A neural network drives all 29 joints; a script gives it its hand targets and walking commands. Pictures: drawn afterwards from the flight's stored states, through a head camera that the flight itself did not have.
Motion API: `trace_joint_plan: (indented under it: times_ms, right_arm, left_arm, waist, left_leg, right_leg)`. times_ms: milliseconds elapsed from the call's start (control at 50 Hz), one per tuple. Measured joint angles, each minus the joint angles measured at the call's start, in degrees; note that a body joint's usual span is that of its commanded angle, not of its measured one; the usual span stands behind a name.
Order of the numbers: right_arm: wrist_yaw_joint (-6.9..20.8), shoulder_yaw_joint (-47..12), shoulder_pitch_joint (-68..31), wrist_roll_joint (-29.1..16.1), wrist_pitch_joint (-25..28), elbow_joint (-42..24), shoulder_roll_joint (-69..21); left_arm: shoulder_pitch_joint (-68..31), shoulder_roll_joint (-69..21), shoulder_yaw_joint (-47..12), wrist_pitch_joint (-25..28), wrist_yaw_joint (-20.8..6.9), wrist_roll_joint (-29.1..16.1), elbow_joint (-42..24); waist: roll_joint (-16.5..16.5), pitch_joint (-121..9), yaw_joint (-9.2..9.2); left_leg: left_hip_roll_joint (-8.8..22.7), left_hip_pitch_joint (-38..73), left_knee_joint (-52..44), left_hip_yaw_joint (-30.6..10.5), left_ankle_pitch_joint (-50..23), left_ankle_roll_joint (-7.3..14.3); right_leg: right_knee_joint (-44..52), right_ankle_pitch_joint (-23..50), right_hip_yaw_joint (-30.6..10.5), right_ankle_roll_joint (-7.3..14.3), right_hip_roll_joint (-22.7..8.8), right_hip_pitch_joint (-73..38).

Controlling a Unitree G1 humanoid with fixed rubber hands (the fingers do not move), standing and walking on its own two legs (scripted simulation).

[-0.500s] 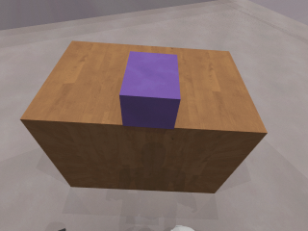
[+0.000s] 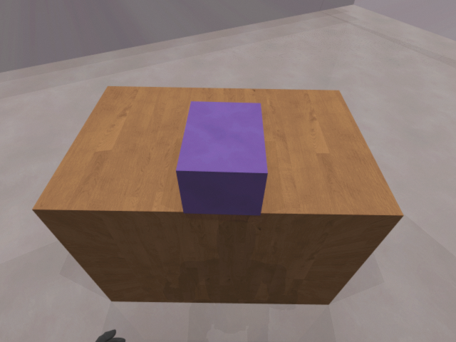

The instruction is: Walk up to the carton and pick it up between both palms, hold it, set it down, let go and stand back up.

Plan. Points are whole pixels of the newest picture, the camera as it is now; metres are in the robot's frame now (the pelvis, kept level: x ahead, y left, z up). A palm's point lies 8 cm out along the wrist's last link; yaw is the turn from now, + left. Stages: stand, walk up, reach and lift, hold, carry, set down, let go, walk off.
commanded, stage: walk up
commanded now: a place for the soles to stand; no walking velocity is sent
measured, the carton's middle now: (224, 155) +0.58 +0.03 -0.02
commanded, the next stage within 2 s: none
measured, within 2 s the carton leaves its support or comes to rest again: neither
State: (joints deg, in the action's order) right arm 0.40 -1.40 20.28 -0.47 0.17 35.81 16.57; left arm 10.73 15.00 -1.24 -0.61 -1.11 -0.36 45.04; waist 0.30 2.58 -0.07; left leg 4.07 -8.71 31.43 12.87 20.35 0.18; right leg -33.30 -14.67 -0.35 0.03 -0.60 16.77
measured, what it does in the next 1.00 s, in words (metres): walks ahead: left foot, then right foot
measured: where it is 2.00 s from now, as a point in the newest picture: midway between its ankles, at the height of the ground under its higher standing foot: outside the picture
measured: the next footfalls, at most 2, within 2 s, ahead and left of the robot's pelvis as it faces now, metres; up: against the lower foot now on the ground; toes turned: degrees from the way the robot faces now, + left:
left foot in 0.62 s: +0.14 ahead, +0.16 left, +0.00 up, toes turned +8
right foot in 0.94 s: +0.20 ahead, -0.07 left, +0.00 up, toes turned +5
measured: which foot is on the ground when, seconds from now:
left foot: down 0.00-0.40, up 0.42-0.60, down 0.62-1.00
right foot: down 0.00-0.60, up 0.62-0.92, down 0.94-1.00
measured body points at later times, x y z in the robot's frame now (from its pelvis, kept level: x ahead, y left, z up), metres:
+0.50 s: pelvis +0.00 +0.01 +0.00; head +0.01 +0.00 +0.45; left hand +0.07 +0.27 -0.12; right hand +0.05 -0.27 -0.12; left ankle -0.02 +0.11 -0.70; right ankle +0.03 -0.12 -0.73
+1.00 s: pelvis +0.10 +0.04 -0.02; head +0.11 +0.04 +0.43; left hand +0.26 +0.27 -0.12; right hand +0.06 -0.22 -0.14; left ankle +0.05 +0.16 -0.72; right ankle +0.17 -0.08 -0.73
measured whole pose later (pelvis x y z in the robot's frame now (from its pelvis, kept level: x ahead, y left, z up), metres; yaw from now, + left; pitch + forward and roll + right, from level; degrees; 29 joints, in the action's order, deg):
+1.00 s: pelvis +0.10 +0.04 -0.02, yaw -3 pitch -3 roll -1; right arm 0.1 -0.2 29.6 0.9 -0.9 40.9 16.2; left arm 12.9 13.1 1.3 1.1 -0.1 1.9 36.6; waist -1.2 5.4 -2.9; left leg 2.3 -13.3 47.4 1.8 31.5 -0.4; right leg -39.0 -13.0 2.2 1.2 0.5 21.8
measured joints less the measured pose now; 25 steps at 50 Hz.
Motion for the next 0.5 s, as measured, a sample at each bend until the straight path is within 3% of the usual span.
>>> trace_joint_plan:
  times_ms: [360, 440, 500]
  right_arm:
    - [0.19, 0.35, 1.58, 0.98, -0.46, 2.29, 0.21]
    - [1.04, 2.08, 3.47, 2.76, -0.99, 1.94, 1.12]
    - [1.47, 3.10, 4.19, 3.16, -1.24, 1.46, 1.74]
  left_arm:
    - [3.54, -0.25, 0.50, 0.18, -0.19, 0.48, 0.03]
    - [6.77, -0.80, 2.27, 1.09, 0.54, 1.69, -1.65]
    - [8.84, -0.64, 3.51, 1.20, 1.48, 2.84, -1.56]
  waist:
    - [-0.24, 0.06, 0.24]
    - [-1.35, -0.76, 0.46]
    - [-2.25, -0.25, 1.03]
  left_leg:
    - [0.92, -0.32, 0.35, 0.12, 1.03, -0.28]
    - [-1.22, -4.24, 9.76, -5.09, 11.79, 1.79]
    - [-2.04, -9.62, 18.82, -9.11, 11.66, 1.46]
  right_leg:
    - [0.28, 0.67, -0.71, 0.97, 1.35, 0.48]
    - [-1.93, -2.53, -2.20, 2.23, 2.54, 0.95]
    - [-1.06, -1.52, -2.64, 2.20, 2.72, 0.16]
